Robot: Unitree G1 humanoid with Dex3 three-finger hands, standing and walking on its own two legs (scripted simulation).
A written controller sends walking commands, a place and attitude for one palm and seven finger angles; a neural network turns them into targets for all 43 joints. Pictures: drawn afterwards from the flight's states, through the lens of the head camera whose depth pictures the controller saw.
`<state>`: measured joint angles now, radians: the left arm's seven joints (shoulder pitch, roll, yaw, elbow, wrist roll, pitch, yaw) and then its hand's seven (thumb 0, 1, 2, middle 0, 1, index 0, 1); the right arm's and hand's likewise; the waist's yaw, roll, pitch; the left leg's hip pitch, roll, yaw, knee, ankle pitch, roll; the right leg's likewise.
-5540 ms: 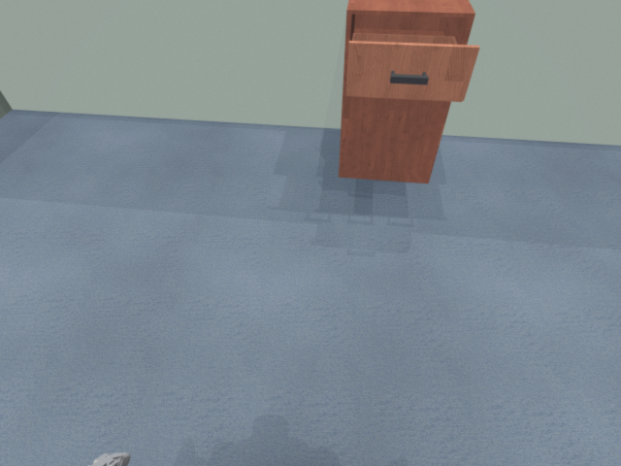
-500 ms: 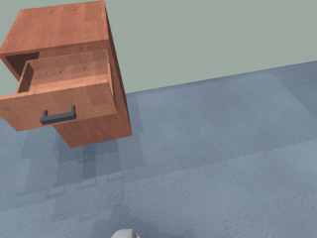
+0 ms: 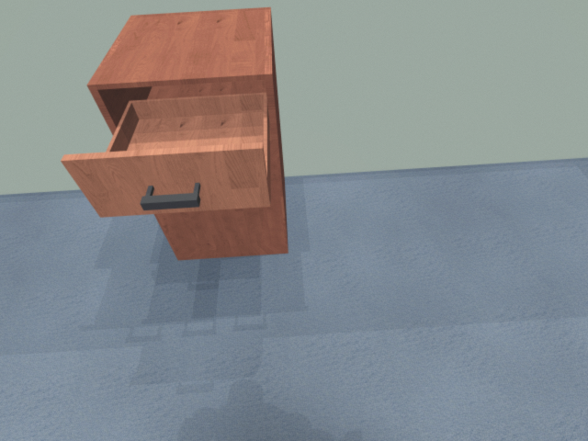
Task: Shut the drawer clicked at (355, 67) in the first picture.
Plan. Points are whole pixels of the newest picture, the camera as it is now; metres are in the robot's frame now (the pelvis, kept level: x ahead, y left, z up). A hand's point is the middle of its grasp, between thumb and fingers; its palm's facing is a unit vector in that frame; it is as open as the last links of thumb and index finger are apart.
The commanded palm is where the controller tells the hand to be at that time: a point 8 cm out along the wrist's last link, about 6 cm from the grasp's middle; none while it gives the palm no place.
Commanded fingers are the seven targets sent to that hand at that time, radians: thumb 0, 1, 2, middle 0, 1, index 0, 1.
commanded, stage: take the last steps up to it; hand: left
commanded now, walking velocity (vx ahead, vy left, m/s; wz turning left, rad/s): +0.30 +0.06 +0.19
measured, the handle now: (172, 195) +0.59 +0.32 -0.08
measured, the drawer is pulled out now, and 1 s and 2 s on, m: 0.27 0.27 0.27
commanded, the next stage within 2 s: come to a stop and stand still in 1.04 s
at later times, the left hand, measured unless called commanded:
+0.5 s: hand out of the picture -0.05 +0.22 -0.17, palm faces +0.17 -0.97 -0.17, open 7.4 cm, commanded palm none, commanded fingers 0.00 0.90 0.90 -0.20 -0.30 -0.20 -0.30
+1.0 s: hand (197, 330) +0.32 +0.21 -0.15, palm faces +0.07 -0.97 -0.22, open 7.3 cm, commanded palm none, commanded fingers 0.00 0.90 0.90 -0.20 -0.30 -0.20 -0.30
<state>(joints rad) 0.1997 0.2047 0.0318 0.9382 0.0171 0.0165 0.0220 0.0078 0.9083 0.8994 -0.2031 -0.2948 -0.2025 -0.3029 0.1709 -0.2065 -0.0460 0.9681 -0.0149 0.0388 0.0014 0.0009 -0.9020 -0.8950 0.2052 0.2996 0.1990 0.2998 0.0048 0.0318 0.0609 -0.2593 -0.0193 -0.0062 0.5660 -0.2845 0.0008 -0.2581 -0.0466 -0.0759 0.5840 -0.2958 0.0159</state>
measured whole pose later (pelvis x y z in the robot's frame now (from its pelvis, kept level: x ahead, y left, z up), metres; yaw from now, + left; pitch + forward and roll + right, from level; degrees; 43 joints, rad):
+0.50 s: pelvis +0.06 +0.06 +0.00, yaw +5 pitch -1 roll +0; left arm 0.45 0.18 0.04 1.15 0.03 0.02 0.01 0.01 0.91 0.90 -0.21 -0.30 -0.20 -0.30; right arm 0.24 -0.17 -0.05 1.03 -0.03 -0.04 0.01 0.00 -0.91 -0.90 0.20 0.30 0.19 0.30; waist 0.04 -0.03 0.02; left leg -0.25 0.05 0.14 0.56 -0.28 0.02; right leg -0.25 -0.11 -0.10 0.82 -0.48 0.00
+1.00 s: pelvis +0.22 +0.03 +0.00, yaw +5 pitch -2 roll +1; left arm 0.12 0.15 0.04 1.00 0.02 -0.07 0.00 0.00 0.91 0.90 -0.20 -0.29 -0.20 -0.30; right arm 0.41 -0.13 -0.05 1.17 -0.01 -0.02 -0.02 0.00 -0.91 -0.90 0.20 0.30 0.20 0.30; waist -0.04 0.03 0.07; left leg -0.26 0.06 0.06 1.07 -0.50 0.01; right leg -0.35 -0.05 -0.16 0.63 -0.24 -0.07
